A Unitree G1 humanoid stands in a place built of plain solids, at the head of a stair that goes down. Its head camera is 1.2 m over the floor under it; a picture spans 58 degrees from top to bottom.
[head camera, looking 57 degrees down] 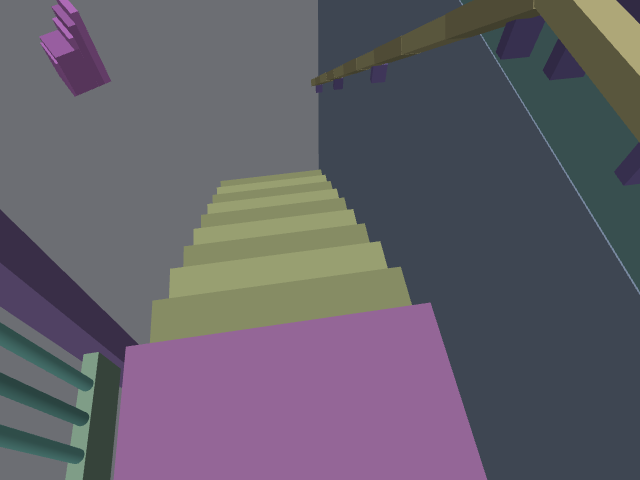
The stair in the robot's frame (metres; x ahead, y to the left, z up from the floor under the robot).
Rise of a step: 0.19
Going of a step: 0.24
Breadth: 0.90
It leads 9 degrees to the left of straight ahead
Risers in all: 10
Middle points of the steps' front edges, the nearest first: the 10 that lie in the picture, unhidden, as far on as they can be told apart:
0.48 0.11 0.00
0.72 0.15 -0.19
0.95 0.18 -0.38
1.18 0.22 -0.57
1.42 0.25 -0.76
1.65 0.29 -0.96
1.89 0.33 -1.15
2.12 0.36 -1.34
2.35 0.40 -1.53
2.58 0.43 -1.72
